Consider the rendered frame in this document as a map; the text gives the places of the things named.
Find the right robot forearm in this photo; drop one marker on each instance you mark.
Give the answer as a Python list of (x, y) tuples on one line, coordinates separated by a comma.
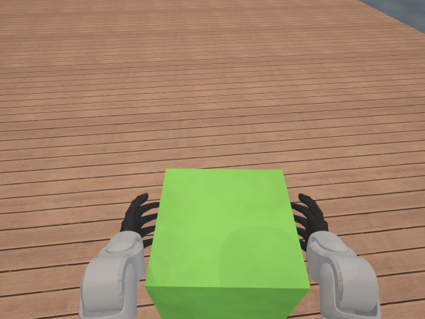
[(348, 285)]

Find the robot left hand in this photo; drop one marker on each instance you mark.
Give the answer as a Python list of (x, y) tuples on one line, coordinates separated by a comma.
[(133, 220)]

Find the carton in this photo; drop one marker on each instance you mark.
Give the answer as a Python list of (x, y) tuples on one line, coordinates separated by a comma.
[(225, 246)]

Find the robot right hand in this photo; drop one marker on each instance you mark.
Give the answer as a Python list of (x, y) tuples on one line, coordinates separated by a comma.
[(314, 222)]

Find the left robot forearm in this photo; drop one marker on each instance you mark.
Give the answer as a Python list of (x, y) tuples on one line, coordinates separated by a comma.
[(108, 288)]

